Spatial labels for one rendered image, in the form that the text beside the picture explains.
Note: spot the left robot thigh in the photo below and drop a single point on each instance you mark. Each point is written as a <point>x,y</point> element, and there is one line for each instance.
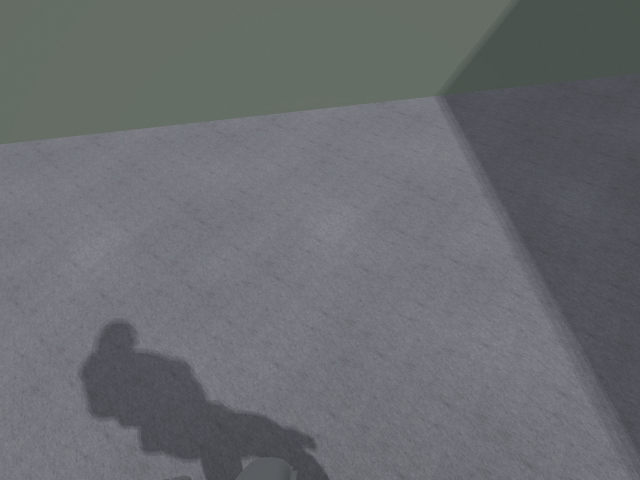
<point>268,468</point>

